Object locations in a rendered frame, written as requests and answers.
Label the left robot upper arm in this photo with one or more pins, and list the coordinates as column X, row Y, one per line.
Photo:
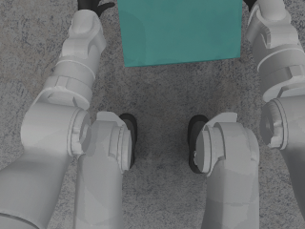
column 30, row 187

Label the carton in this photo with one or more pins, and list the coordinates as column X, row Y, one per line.
column 168, row 32

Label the right robot upper arm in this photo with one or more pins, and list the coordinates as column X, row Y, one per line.
column 282, row 126

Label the right robot forearm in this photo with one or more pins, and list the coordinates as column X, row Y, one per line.
column 277, row 52

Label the robot left hand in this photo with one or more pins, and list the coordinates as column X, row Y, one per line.
column 93, row 5

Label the right robot foot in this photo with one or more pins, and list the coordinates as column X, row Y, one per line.
column 196, row 124

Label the robot right hand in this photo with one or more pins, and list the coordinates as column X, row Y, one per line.
column 249, row 3

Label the robot left thigh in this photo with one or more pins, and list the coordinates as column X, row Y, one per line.
column 99, row 177

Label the left robot forearm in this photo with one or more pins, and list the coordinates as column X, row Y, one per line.
column 77, row 65

